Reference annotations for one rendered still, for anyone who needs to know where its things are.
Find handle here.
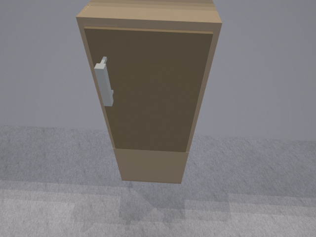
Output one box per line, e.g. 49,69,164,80
94,57,114,106

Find cupboard door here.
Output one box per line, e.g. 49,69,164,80
84,26,213,152

